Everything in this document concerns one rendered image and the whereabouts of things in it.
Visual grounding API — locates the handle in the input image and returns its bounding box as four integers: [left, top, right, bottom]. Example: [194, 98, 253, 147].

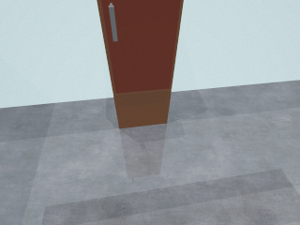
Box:
[109, 3, 118, 42]

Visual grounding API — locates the cupboard door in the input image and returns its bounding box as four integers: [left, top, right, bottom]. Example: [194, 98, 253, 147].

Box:
[101, 0, 181, 94]

